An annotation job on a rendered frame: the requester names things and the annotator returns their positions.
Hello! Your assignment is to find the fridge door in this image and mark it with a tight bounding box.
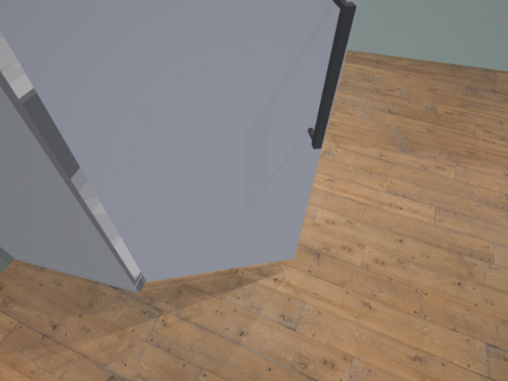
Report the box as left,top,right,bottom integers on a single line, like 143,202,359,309
0,0,360,282

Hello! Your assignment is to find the handle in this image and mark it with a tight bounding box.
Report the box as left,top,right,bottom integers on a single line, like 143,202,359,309
308,0,356,149

